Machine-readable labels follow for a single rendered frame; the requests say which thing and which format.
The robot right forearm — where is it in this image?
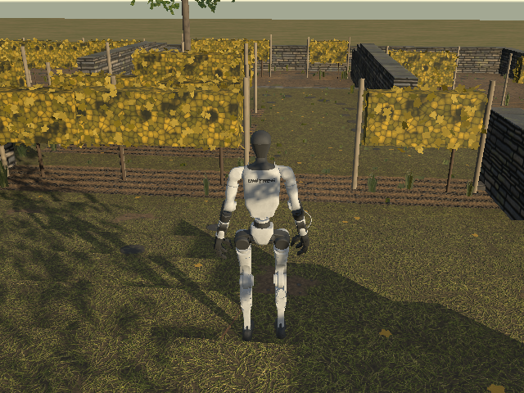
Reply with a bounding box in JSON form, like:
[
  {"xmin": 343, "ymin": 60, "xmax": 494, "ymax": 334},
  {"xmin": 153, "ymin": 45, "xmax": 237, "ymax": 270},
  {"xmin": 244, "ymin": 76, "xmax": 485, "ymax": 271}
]
[{"xmin": 292, "ymin": 198, "xmax": 308, "ymax": 236}]

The left robot hand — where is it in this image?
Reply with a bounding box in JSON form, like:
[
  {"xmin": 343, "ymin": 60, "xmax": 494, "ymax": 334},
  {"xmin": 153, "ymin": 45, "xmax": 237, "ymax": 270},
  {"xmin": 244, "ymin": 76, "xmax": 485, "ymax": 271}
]
[{"xmin": 214, "ymin": 237, "xmax": 233, "ymax": 259}]

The right robot hand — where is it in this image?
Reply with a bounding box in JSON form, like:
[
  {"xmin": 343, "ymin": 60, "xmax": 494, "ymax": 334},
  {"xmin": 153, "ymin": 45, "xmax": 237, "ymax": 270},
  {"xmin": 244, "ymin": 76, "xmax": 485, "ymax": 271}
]
[{"xmin": 291, "ymin": 233, "xmax": 309, "ymax": 255}]

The left robot upper arm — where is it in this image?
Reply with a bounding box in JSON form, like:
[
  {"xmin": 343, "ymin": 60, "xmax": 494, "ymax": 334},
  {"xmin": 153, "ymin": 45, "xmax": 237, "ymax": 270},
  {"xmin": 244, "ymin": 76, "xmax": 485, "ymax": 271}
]
[{"xmin": 224, "ymin": 166, "xmax": 244, "ymax": 212}]

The right robot upper arm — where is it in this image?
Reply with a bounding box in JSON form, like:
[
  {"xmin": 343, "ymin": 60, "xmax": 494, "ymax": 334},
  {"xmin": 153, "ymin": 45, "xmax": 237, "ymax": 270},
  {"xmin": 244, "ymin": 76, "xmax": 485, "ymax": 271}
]
[{"xmin": 278, "ymin": 165, "xmax": 300, "ymax": 210}]

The robot left forearm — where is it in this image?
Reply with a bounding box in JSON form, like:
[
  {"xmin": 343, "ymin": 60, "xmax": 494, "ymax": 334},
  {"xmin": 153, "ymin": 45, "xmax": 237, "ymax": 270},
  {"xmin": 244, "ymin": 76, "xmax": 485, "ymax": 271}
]
[{"xmin": 215, "ymin": 200, "xmax": 232, "ymax": 239}]

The robot torso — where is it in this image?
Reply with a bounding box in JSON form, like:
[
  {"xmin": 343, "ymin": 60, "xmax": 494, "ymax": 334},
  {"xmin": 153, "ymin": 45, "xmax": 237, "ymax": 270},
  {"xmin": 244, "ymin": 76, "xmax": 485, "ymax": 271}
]
[{"xmin": 242, "ymin": 161, "xmax": 281, "ymax": 246}]

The humanoid robot head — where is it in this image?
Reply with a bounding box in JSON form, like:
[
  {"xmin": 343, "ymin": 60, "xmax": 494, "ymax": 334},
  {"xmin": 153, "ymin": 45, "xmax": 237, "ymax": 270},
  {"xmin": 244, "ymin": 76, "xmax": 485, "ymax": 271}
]
[{"xmin": 247, "ymin": 130, "xmax": 275, "ymax": 170}]

